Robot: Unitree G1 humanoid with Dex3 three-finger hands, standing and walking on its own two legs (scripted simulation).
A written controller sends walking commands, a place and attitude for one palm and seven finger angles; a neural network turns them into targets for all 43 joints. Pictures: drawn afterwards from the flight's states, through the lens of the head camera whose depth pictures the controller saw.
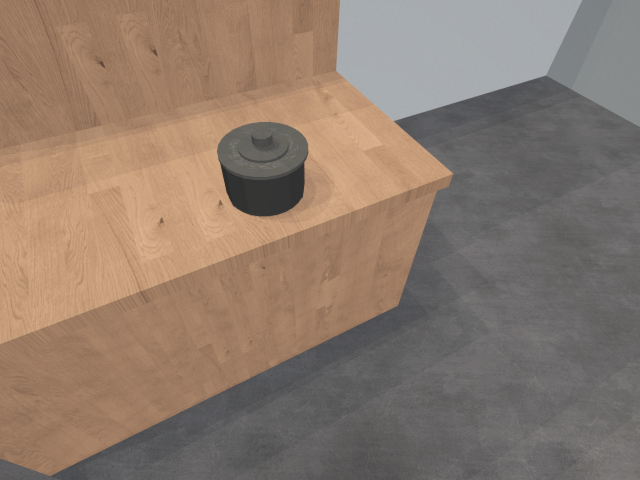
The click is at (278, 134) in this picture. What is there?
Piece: lid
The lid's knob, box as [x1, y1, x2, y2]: [251, 127, 272, 146]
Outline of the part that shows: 252,130 251,136 253,144 256,146 266,146 271,143 271,131 268,128 258,127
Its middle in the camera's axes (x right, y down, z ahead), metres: -0.12 -0.20 +0.77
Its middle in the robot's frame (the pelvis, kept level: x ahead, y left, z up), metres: +0.71 +0.16 +0.02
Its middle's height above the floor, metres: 0.79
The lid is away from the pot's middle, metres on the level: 0.00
